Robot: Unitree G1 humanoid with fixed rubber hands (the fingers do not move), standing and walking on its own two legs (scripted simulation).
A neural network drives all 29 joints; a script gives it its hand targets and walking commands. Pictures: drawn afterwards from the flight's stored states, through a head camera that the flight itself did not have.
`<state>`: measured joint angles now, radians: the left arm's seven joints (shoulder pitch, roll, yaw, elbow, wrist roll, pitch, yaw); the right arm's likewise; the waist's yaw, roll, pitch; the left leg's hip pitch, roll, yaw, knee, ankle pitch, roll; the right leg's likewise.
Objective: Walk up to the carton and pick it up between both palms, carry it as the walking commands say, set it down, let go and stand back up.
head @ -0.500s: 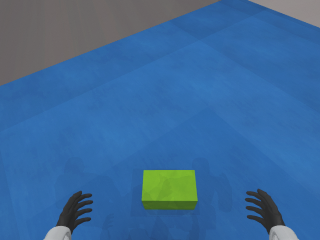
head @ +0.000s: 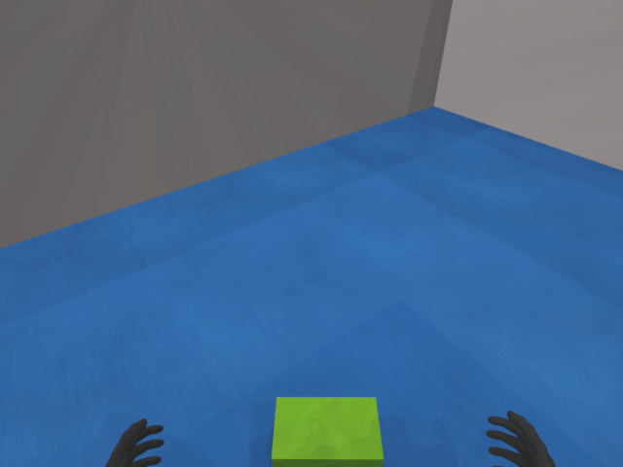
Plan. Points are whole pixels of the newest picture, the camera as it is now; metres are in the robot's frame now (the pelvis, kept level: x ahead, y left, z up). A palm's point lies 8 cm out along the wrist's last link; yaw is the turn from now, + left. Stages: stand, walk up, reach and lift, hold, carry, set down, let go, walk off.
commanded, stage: stand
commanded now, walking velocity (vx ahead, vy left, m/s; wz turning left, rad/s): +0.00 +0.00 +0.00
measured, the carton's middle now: (326, 441) +0.47 +0.01 -0.67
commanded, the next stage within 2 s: none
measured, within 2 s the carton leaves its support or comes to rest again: neither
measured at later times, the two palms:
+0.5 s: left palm out of the picture +0.06 +0.27 -0.08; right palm out of the picture +0.07 -0.27 -0.08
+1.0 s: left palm out of the picture +0.06 +0.28 -0.08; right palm out of the picture +0.06 -0.27 -0.08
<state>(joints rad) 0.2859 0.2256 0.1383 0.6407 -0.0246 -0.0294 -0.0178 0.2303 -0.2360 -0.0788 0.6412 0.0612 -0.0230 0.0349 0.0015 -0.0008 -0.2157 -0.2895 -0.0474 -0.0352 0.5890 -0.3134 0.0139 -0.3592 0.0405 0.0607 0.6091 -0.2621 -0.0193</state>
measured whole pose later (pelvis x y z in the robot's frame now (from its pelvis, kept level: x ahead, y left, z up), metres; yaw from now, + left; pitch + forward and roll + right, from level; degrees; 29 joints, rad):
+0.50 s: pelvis -0.04 +0.00 +0.00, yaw -1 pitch -3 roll +1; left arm 0.33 0.23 0.14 0.67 -0.02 -0.03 -0.02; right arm 0.30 -0.26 -0.08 0.69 0.06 -0.03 0.02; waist 0.00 0.00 -0.12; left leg -0.29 -0.04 -0.02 0.61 -0.28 0.01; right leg -0.36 0.04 0.07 0.61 -0.21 -0.02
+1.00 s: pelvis -0.05 +0.01 +0.00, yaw -2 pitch -3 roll +1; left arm 0.33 0.23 0.14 0.67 -0.02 -0.03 -0.02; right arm 0.30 -0.27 -0.08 0.69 0.06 -0.04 0.02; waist 0.00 -0.01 -0.10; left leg -0.29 -0.04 0.00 0.61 -0.27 0.02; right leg -0.36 0.04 0.09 0.61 -0.20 -0.02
